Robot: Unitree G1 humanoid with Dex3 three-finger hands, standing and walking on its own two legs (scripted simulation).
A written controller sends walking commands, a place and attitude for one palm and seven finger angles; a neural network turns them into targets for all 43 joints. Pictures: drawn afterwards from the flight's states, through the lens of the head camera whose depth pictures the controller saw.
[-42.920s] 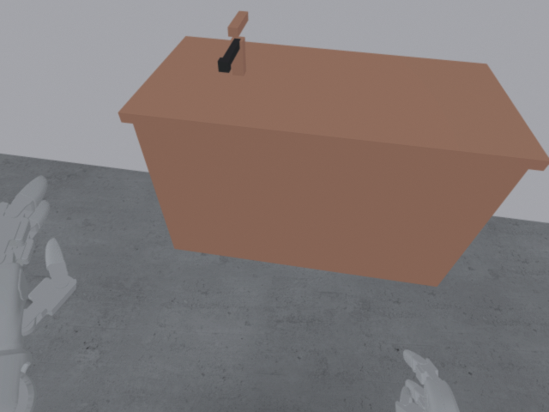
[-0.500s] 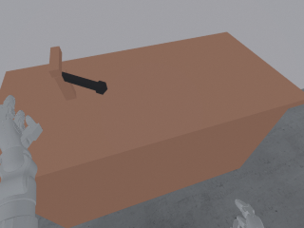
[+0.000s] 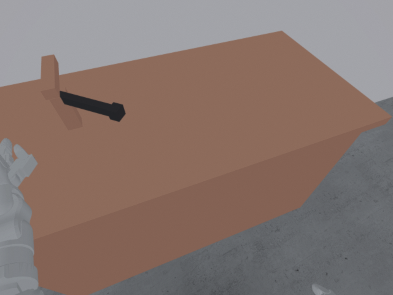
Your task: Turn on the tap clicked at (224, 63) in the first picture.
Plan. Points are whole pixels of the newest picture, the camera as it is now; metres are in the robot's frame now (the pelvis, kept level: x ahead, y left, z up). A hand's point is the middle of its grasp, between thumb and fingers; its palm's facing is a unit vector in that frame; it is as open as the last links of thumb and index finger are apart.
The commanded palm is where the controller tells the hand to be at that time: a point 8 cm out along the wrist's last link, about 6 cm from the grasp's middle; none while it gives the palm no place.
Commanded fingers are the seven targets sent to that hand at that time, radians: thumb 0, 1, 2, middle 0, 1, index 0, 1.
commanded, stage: reach beside the lever's end, fingers flat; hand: left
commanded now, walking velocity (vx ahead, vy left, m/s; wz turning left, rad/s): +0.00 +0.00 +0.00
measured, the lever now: (116, 112) +0.47 +0.20 +0.10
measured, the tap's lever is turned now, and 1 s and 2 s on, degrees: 49 49 49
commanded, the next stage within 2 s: push the lever round in 0.18 s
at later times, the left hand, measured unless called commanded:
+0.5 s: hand (32, 161) +0.35 +0.34 +0.09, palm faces +0.58 -0.81 -0.08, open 7.9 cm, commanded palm +0.30 +0.37 +0.09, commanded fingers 0.00 0.90 0.90 -0.15 -0.15 -0.15 -0.15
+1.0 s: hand (45, 160) +0.35 +0.31 +0.09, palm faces +0.58 -0.81 -0.07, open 7.9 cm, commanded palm +0.31 +0.34 +0.09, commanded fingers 0.00 0.90 0.90 -0.15 -0.15 -0.15 -0.15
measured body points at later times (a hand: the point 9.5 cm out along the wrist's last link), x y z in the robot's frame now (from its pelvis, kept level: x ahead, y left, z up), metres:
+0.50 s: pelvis +0.00 +0.01 +0.00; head +0.04 +0.01 +0.45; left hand +0.31 +0.38 +0.09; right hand +0.13 -0.25 -0.11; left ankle +0.02 +0.10 -0.72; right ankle -0.01 -0.09 -0.72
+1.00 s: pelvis +0.00 +0.01 +0.00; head +0.02 +0.00 +0.45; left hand +0.31 +0.35 +0.10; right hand +0.13 -0.25 -0.11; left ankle +0.02 +0.10 -0.72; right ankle -0.01 -0.09 -0.72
